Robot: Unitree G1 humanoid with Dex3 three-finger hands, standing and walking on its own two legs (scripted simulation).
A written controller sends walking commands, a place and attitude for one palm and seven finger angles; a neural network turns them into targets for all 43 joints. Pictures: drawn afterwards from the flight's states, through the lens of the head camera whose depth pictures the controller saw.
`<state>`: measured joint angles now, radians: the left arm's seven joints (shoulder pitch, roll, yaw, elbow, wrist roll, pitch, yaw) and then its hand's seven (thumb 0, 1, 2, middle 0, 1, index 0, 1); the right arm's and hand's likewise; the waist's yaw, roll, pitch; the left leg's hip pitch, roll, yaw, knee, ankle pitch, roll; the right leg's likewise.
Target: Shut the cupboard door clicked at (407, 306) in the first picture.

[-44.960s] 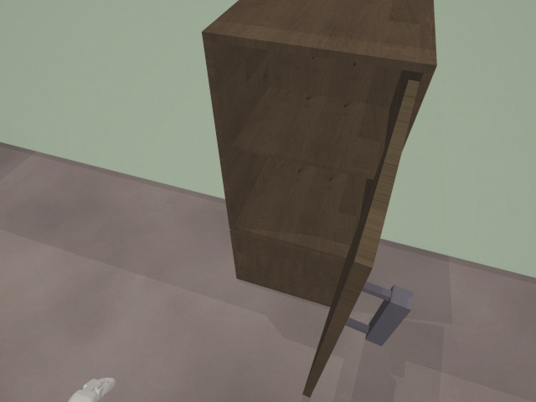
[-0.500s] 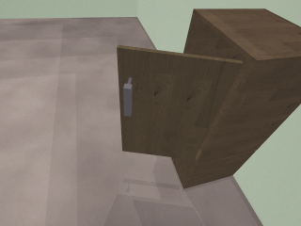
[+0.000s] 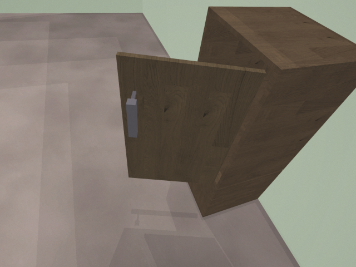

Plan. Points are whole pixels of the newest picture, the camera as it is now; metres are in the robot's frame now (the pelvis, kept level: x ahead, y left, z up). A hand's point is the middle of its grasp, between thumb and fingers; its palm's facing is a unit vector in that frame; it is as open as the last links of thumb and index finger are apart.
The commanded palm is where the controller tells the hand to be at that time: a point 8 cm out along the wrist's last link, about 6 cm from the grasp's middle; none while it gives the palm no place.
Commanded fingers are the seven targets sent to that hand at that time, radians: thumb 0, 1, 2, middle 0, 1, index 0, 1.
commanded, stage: shuffle to correct the standing spot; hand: left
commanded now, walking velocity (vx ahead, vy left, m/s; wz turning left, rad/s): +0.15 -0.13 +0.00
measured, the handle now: (133, 114) +0.52 +0.15 +0.02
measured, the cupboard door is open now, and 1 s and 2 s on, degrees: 69 69 69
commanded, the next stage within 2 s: come to a stop and stand still in 0.30 s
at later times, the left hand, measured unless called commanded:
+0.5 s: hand out of the picture -0.01 +0.08 -0.21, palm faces +0.10 -0.99 -0.04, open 7.4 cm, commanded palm none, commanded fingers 0.00 0.90 0.90 -0.20 -0.30 -0.20 -0.30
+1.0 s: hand out of the picture +0.09 +0.10 -0.18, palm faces +0.03 -0.98 -0.21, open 7.3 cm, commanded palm none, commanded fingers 0.00 0.90 0.90 -0.20 -0.30 -0.20 -0.30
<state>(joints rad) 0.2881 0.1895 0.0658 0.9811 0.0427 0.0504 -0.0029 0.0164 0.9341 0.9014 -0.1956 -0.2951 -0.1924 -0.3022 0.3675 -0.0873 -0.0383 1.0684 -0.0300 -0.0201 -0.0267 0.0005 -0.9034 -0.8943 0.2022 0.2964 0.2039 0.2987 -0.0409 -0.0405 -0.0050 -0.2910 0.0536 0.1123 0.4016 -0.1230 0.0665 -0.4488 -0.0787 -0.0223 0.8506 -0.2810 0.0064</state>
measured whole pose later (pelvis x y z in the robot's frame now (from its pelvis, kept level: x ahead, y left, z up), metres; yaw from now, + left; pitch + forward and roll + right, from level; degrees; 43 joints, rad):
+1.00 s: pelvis +0.06 -0.08 -0.01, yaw +1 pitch -1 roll +0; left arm 0.26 0.17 0.02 1.03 0.02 0.01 0.04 0.01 0.93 0.90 -0.20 -0.30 -0.19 -0.30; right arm 0.22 -0.15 -0.03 1.07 -0.01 0.02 -0.02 0.00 -0.94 -0.89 0.20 0.30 0.20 0.30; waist -0.01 -0.02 0.04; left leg -0.26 0.03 0.14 0.49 -0.21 0.02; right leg -0.21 -0.04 -0.05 0.52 -0.29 0.01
